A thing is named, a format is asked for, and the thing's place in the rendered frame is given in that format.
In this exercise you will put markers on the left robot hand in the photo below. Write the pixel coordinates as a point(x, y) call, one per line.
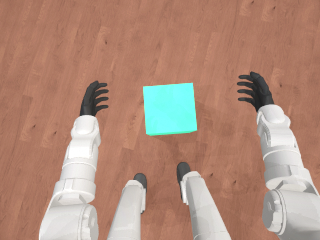
point(89, 102)

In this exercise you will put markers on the robot right upper arm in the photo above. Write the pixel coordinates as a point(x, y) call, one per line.
point(292, 215)

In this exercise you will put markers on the left robot forearm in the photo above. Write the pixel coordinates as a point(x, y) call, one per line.
point(76, 183)

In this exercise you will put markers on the right robot forearm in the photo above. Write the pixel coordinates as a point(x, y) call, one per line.
point(284, 168)

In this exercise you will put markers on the right robot shin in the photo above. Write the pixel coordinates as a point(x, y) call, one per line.
point(191, 174)

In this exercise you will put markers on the robot left upper arm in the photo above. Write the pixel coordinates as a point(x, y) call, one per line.
point(70, 222)

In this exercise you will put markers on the right robot hand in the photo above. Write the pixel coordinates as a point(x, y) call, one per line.
point(261, 95)

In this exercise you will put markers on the right robot thigh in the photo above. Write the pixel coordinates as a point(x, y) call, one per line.
point(206, 221)

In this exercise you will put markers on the carton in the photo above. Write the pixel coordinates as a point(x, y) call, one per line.
point(169, 109)

